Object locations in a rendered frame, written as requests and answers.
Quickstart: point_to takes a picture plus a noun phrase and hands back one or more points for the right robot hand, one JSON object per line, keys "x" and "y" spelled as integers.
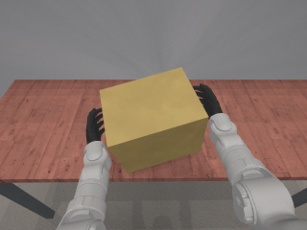
{"x": 209, "y": 100}

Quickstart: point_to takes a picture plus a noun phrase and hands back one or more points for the table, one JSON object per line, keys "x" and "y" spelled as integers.
{"x": 43, "y": 134}

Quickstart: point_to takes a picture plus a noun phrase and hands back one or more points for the robot left forearm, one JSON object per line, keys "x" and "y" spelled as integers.
{"x": 90, "y": 197}

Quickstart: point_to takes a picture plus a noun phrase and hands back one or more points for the left robot hand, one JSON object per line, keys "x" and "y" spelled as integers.
{"x": 92, "y": 128}

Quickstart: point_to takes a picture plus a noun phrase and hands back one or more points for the robot right forearm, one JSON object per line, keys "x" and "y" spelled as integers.
{"x": 237, "y": 159}

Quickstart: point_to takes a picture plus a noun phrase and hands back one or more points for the right robot upper arm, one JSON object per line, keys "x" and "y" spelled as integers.
{"x": 265, "y": 204}

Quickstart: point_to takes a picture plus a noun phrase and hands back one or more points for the left robot upper arm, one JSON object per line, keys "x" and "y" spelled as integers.
{"x": 85, "y": 224}

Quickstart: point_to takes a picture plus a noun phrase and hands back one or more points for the carton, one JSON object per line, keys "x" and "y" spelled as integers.
{"x": 153, "y": 120}

